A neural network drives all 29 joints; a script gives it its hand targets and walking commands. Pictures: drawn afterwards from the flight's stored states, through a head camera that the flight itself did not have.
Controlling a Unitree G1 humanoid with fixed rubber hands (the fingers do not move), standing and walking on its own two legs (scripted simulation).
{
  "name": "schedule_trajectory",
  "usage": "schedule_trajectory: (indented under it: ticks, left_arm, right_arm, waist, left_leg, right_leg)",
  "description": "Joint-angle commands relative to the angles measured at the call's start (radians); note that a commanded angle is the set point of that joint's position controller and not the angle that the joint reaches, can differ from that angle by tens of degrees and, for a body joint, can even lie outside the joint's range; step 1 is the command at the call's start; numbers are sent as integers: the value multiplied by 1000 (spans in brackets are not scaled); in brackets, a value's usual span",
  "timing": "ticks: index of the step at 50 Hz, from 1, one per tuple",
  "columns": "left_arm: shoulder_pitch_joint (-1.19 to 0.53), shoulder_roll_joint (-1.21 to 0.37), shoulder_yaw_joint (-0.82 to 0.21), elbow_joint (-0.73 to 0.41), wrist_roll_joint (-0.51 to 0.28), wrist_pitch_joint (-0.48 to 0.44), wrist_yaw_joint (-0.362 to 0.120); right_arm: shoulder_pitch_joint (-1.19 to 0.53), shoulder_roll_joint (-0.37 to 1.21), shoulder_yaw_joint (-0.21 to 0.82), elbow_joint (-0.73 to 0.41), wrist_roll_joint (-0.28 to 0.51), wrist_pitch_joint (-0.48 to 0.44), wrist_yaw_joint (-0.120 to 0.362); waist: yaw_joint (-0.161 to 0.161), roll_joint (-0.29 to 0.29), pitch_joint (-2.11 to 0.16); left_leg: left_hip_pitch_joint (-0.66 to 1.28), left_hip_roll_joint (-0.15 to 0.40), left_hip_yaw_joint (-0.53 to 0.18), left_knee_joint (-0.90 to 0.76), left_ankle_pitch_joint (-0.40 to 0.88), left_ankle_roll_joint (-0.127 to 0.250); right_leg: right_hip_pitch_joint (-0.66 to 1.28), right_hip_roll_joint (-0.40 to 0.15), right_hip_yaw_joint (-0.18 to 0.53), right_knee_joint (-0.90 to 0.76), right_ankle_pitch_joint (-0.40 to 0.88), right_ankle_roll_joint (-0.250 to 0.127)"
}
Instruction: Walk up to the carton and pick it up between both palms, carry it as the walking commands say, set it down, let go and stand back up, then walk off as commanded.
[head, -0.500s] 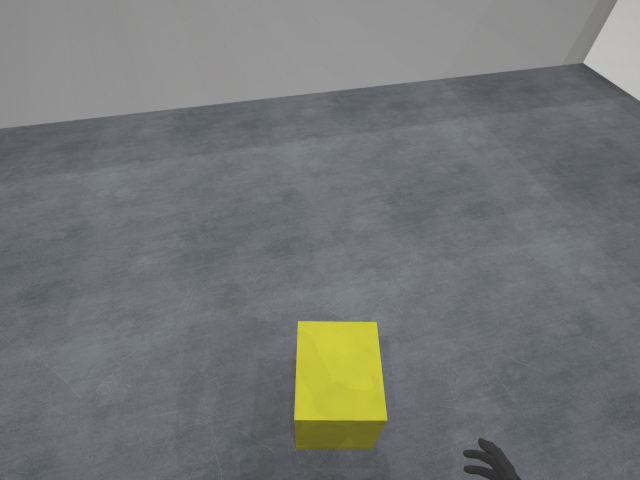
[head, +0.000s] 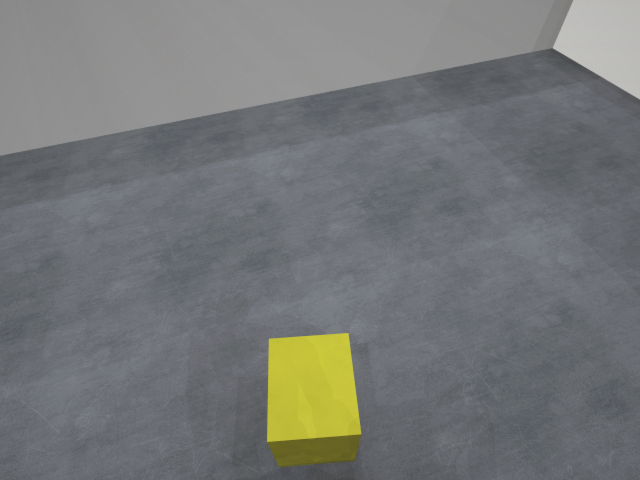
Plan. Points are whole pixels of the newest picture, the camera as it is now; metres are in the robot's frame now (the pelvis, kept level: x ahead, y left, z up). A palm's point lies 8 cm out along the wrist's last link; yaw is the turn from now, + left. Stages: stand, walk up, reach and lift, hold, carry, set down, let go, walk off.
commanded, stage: walk up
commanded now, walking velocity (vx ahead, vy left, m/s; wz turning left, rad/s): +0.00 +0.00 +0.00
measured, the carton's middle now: (313, 401) +0.42 +0.05 -0.64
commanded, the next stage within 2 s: stand in 0.04 s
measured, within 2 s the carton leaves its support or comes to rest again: neither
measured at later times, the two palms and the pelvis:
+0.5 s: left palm out of the picture -0.02 +0.23 -0.15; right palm out of the picture -0.04 -0.20 -0.15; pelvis -0.01 +0.01 +0.00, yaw +1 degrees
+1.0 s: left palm out of the picture -0.03 +0.25 -0.15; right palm out of the picture -0.06 -0.17 -0.14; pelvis -0.02 +0.04 +0.00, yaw +1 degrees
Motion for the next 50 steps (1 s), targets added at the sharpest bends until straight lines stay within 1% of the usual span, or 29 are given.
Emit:
schedule_trajectory:
  ticks: [1,2,3,5,11,20,30,50]
  left_arm:
    - [82,91,18,13,0,-1,0]
    - [80,88,18,16,0,0,0]
    - [68,106,25,16,-3,2,-1]
    - [64,96,22,18,-2,3,-4]
    - [67,89,20,32,0,-1,-5]
    - [87,76,17,42,2,-4,-3]
    - [99,65,16,44,6,-2,-1]
    - [110,62,15,38,8,4,1]
  right_arm:
    - [75,-44,-2,12,-1,-8,-1]
    - [80,-42,-1,18,-1,-10,-1]
    - [81,-37,4,6,-4,-16,0]
    - [77,-42,3,6,-5,-22,-1]
    - [115,-31,8,19,-9,-26,-6]
    - [138,-21,9,25,-12,-28,-8]
    - [154,-18,8,33,-12,-33,-8]
    - [180,-23,8,21,-15,-40,-8]
  waist:
    - [10,-37,-7]
    - [9,-35,-2]
    - [10,-40,-7]
    - [10,-9,14]
    - [3,-15,24]
    - [1,-17,33]
    - [-1,-4,45]
    - [-3,1,54]
  left_leg:
    - [-90,45,-62,-55,113,34]
    - [-93,47,-63,-57,111,35]
    - [-82,64,-78,-69,124,34]
    - [-81,69,-83,-69,134,38]
    - [-93,69,-91,-65,131,40]
    - [-106,71,-100,-63,136,43]
    - [-111,73,-110,-64,163,46]
    - [-129,69,-123,-54,220,54]
  right_leg:
    - [90,-145,167,-73,284,6]
    - [86,-143,166,-76,268,8]
    - [80,-133,142,-76,192,14]
    - [54,-128,142,-83,163,20]
    - [55,-134,142,-82,186,21]
    - [45,-139,133,-71,195,24]
    - [40,-141,118,-65,185,28]
    - [28,-143,90,-41,164,36]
